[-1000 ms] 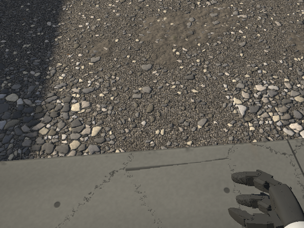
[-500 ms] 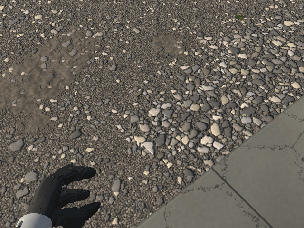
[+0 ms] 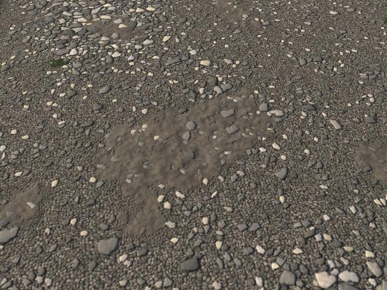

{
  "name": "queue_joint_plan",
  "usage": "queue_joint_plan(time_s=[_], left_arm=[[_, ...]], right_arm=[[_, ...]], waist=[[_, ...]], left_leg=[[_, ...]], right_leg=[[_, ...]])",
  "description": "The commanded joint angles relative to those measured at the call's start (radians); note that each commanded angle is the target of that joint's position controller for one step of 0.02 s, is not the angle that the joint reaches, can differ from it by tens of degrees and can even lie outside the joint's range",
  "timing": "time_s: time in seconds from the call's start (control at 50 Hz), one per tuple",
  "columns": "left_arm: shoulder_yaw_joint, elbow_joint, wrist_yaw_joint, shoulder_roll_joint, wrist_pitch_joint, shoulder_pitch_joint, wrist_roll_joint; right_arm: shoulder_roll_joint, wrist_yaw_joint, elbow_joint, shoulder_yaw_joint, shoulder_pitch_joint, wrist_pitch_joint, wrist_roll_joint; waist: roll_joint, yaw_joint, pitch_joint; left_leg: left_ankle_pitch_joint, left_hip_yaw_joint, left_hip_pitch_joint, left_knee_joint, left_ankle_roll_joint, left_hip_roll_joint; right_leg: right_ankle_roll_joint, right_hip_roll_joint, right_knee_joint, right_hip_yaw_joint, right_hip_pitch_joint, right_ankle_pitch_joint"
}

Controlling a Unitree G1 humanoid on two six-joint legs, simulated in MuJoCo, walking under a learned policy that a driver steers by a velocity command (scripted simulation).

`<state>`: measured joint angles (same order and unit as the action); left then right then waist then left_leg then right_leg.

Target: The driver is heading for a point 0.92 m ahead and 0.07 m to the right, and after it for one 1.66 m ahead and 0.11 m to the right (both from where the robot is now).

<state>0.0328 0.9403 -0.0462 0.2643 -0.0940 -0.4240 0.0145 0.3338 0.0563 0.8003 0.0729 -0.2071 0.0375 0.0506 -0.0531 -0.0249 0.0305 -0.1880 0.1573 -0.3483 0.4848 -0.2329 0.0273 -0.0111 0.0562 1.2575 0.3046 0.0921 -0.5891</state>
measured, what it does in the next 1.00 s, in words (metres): walks ahead, turning right: right foot, then left foot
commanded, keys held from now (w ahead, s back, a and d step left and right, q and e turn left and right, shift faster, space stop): w+q+shift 0.04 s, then w+shift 0.10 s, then w+e+shift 0.50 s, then w+shift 0.06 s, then shift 0.30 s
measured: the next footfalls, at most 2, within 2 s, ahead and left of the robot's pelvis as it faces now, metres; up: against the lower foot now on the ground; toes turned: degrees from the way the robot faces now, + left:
right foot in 0.34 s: +0.57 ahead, -0.11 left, +0.00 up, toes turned +3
left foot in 0.78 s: +1.01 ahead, +0.04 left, +0.00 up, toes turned -12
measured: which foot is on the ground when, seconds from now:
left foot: down 0.00-0.34, up 0.36-0.76, down 0.78-1.00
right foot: up 0.00-0.32, down 0.34-0.78, up 0.80-1.00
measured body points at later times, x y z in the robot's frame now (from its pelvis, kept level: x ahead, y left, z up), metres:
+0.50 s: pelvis +0.49 -0.05 -0.03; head +0.50 -0.06 +0.42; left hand +0.49 +0.23 -0.16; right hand +0.62 -0.31 -0.14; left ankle +0.39 +0.07 -0.65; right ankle +0.53 -0.11 -0.76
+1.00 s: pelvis +0.93 -0.05 -0.01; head +0.98 -0.07 +0.43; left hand +1.15 +0.17 -0.12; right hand +0.92 -0.34 -0.14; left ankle +0.97 +0.05 -0.76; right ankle +0.90 -0.18 -0.68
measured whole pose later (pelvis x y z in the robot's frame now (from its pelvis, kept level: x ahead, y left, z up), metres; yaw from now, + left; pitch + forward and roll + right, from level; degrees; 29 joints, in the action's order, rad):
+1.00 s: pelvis +0.93 -0.05 -0.01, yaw -15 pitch +2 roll +1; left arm 0.06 0.78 -0.01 0.31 -0.06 -0.13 -0.02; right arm 0.28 0.01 0.86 0.04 -0.25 0.12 0.00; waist 0.02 -0.05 0.09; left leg 0.15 0.07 -0.22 0.34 -0.03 0.02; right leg 0.00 0.00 1.10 -0.07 -0.57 -0.40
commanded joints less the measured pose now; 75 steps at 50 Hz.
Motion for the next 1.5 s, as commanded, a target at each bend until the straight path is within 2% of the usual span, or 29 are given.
queue_joint_plan(time_s=[0.02, 0.04, 0.06, 0.08, 0.1, 0.14, 0.16, 0.24, 0.28, 0.34, 0.36, 0.38, 0.4, 0.46, 0.52, 0.64, 0.76, 0.8, 0.82, 0.84, 0.9, 0.98, 1.06, 1.16, 1.2, 1.22, 1.28, 1.36, 1.5], left_arm=[[-0.019, -0.230, -0.001, -0.015, -0.015, 0.216, 0.023], [-0.038, -0.287, 0.014, -0.005, -0.033, 0.237, 0.037], [-0.035, -0.260, 0.029, 0.019, -0.032, 0.297, 0.062], [-0.042, -0.297, 0.040, 0.013, -0.039, 0.208, 0.056], [-0.040, -0.252, 0.037, 0.062, -0.017, 0.242, 0.078], [-0.040, -0.296, 0.039, 0.074, 0.004, 0.414, 0.061], [-0.047, -0.339, 0.052, 0.073, 0.002, 0.445, 0.033], [-0.037, -0.257, 0.072, 0.045, 0.022, 0.392, -0.011], [-0.029, -0.256, 0.063, 0.039, 0.022, 0.429, -0.018], [0.027, -0.139, 0.059, 0.113, 0.011, 0.028, -0.004], [0.061, -0.076, 0.053, 0.182, 0.025, -0.191, -0.005], [0.080, -0.043, 0.061, 0.254, 0.038, -0.187, 0.016], [0.067, -0.052, 0.073, 0.175, 0.049, -0.074, 0.003], [0.057, -0.040, 0.060, 0.092, 0.039, 0.013, 0.006], [0.054, -0.028, 0.049, 0.105, 0.015, 0.011, -0.013], [0.085, -0.056, 0.067, 0.160, -0.004, -0.054, -0.021], [0.081, -0.003, 0.040, 0.181, -0.002, -0.138, -0.018], [0.071, -0.055, 0.034, 0.132, -0.009, -0.068, -0.022], [0.035, -0.053, 0.020, -0.014, 0.004, -0.249, -0.094], [0.010, -0.040, 0.032, 0.039, 0.014, -0.193, -0.029], [0.044, -0.156, 0.025, 0.130, 0.027, 0.180, -0.034], [0.020, -0.186, 0.040, 0.010, 0.040, 0.143, -0.039], [0.004, -0.208, 0.069, 0.028, 0.023, 0.251, -0.021], [0.035, -0.200, 0.059, 0.124, 0.025, 0.279, 0.023], [0.057, -0.219, 0.031, 0.225, 0.036, 0.227, 0.055], [0.045, -0.230, 0.033, 0.179, 0.055, 0.193, 0.030], [0.035, -0.248, 0.024, 0.132, 0.080, 0.324, -0.016], [0.041, -0.245, 0.005, 0.114, 0.082, 0.447, 0.018], [0.068, -0.203, -0.015, 0.156, 0.088, 0.441, -0.011]], right_arm=[[0.246, -0.034, 0.175, 0.063, -0.513, -0.020, -0.026], [0.173, -0.040, 0.148, 0.041, -0.524, -0.011, -0.030], [0.113, -0.040, 0.129, 0.024, -0.426, -0.021, -0.036], [0.238, -0.064, 0.111, 0.056, -0.371, -0.021, -0.030], [0.171, -0.066, 0.125, 0.041, -0.373, 0.001, -0.032], [0.080, -0.068, 0.101, 0.006, -0.249, 0.041, -0.026], [0.111, -0.083, 0.058, 0.004, -0.106, 0.056, -0.031], [0.097, -0.042, 0.121, 0.009, -0.222, 0.104, -0.084], [0.130, -0.042, 0.137, 0.020, -0.282, 0.092, -0.061], [0.131, -0.071, 0.148, 0.024, -0.245, 0.047, 0.013], [0.112, -0.076, 0.115, 0.022, -0.165, 0.044, 0.021], [-0.061, -0.039, 0.050, -0.017, -0.242, 0.063, -0.020], [-0.004, -0.047, 0.013, -0.025, -0.177, 0.082, -0.014], [0.001, -0.046, -0.050, -0.037, 0.012, 0.085, -0.001], [-0.012, -0.034, -0.087, -0.054, 0.040, 0.042, 0.021], [-0.025, -0.017, -0.212, -0.087, 0.340, 0.048, -0.015], [0.047, -0.052, -0.173, -0.054, 0.151, 0.078, 0.002], [0.140, -0.080, -0.093, -0.026, -0.195, 0.099, 0.022], [0.199, -0.058, -0.056, -0.001, -0.254, 0.095, 0.032], [0.104, -0.043, -0.094, -0.006, -0.226, 0.100, -0.050], [0.026, -0.046, -0.056, -0.022, -0.052, 0.103, -0.060], [0.002, -0.041, -0.009, -0.028, 0.049, 0.099, -0.056], [0.101, -0.061, 0.024, 0.002, 0.037, 0.080, -0.072], [0.094, -0.061, 0.078, -0.004, -0.022, 0.067, -0.081], [0.014, -0.055, 0.080, -0.034, -0.183, 0.065, -0.060], [0.033, -0.054, 0.077, -0.035, -0.198, 0.047, -0.081], [0.103, -0.080, 0.048, 0.009, -0.115, -0.029, -0.090], [0.040, -0.109, 0.010, 0.019, -0.133, -0.096, -0.070], [0.042, -0.059, -0.069, 0.030, -0.054, -0.096, -0.068]], waist=[[-0.262, -0.123, -0.022], [-0.037, -0.109, -0.180], [0.217, -0.077, -0.103], [-0.049, -0.005, -0.125], [0.100, 0.002, -0.015], [0.302, 0.063, 0.186], [0.240, 0.110, 0.268], [0.047, 0.007, 0.124], [0.061, -0.036, 0.063], [-0.043, 0.187, -0.100], [0.007, 0.300, -0.174], [0.431, 0.142, -0.229], [0.321, 0.122, -0.189], [0.026, 0.054, 0.008], [0.073, -0.004, 0.025], [0.086, 0.100, 0.072], [0.121, 0.043, -0.088], [0.074, -0.104, -0.291], [-0.300, -0.046, -0.508], [-0.151, -0.101, -0.637], [0.048, -0.073, -0.157], [-0.004, 0.069, -0.070], [-0.057, 0.044, -0.129], [0.003, 0.072, -0.101], [0.263, 0.046, -0.277], [0.308, 0.084, -0.419], [0.134, 0.035, -0.237], [0.207, -0.032, -0.128], [0.198, -0.018, -0.176]], left_leg=[[-0.639, -0.340, 0.825, 0.248, -0.149, -0.154], [-0.372, -0.555, 0.910, 0.157, -0.205, -0.218], [-0.044, -0.617, 0.690, 0.024, -0.141, -0.194], [0.362, -0.972, 0.597, -0.142, -0.288, -0.382], [0.424, -1.054, 0.452, -0.175, -0.291, -0.401], [0.512, -0.796, -0.027, -0.248, -0.167, -0.293], [0.401, -0.634, -0.322, -0.369, -0.101, -0.210], [-0.008, -0.318, -0.080, -0.345, 0.003, -0.089], [-0.478, -0.259, 0.283, -0.279, 0.050, -0.109], [-0.771, -0.165, 0.394, 0.273, 0.094, -0.157], [-0.518, -0.106, 0.186, 0.686, 0.116, -0.084], [0.572, -0.132, -0.277, 1.092, 0.180, 0.123], [0.579, -0.226, -0.439, 1.064, 0.154, 0.067], [0.451, -0.243, -0.354, 0.813, 0.166, -0.068], [0.488, -0.227, -0.282, 0.638, 0.229, -0.106], [0.085, -0.137, -0.117, 0.144, 0.286, -0.063], [0.096, -0.100, 0.124, -0.052, 0.180, 0.039], [-0.270, -0.270, 0.564, 0.052, 0.131, -0.221], [-0.796, -0.717, 0.973, 0.133, -0.106, -0.612], [-0.449, -0.810, 0.989, 0.056, -0.085, -0.493], [-0.493, -0.452, 0.512, -0.089, -0.012, -0.338], [-0.457, -0.279, 0.213, -0.214, 0.010, -0.263], [-0.322, -0.167, 0.117, -0.236, 0.046, -0.196], [-0.122, -0.206, 0.134, -0.039, 0.129, -0.162], [0.562, -0.162, -0.124, 0.383, 0.236, -0.021], [0.941, -0.207, -0.211, 0.611, 0.262, 0.005], [0.810, -0.213, -0.292, 0.739, 0.302, -0.086], [0.631, -0.154, -0.152, 0.680, 0.324, -0.107], [0.494, -0.095, -0.003, 0.313, 0.248, -0.120]], right_leg=[[0.023, -0.063, 0.883, -0.216, -1.087, -0.137], [0.019, -0.014, 0.746, -0.330, -1.182, -0.087], [0.036, 0.003, 0.634, -0.306, -1.141, -0.047], [0.017, -0.014, 0.590, -0.360, -1.218, -0.055], [0.005, 0.040, 0.614, -0.385, -1.243, -0.134], [-0.038, 0.138, 0.171, -0.400, -1.075, 0.183], [-0.066, 0.156, -0.203, -0.381, -0.800, 0.375], [0.050, 0.081, -0.551, -0.254, -0.405, 0.849], [0.100, -0.023, -0.637, -0.172, -0.498, 0.725], [0.173, -0.132, -0.659, -0.161, -0.220, 0.455], [0.222, -0.055, -0.620, -0.306, 0.007, 0.307], [0.395, 0.182, -0.819, -0.940, 0.236, 0.045], [0.380, 0.204, -1.011, -1.162, 0.232, -0.069], [0.305, 0.110, -1.021, -0.864, -0.127, 0.166], [0.316, 0.036, -1.070, -0.754, -0.296, 0.265], [0.260, -0.027, -1.156, -0.669, -0.407, 0.600], [0.134, -0.008, -0.758, -0.601, -0.049, 1.348], [0.092, -0.084, -0.281, -0.540, -0.290, 0.924], [0.019, -0.233, 0.215, -0.427, -0.678, -0.027], [0.013, -0.149, 0.259, -0.570, -0.734, 0.011], [-0.004, -0.061, 0.099, -0.428, -0.807, 0.103], [0.005, -0.016, -0.239, -0.387, -0.660, 0.199], [0.004, -0.059, -0.630, -0.329, -0.401, 0.629], [0.084, -0.062, -0.807, -0.348, -0.253, 0.794], [0.281, 0.292, -0.709, -0.609, 0.108, 1.611], [0.370, 0.392, -0.719, -0.713, 0.181, 1.617], [0.295, 0.299, -0.865, -0.574, -0.114, 0.952], [0.257, 0.240, -1.002, -0.395, -0.425, 0.594], [0.199, 0.294, -0.949, -0.252, -0.319, 0.600]])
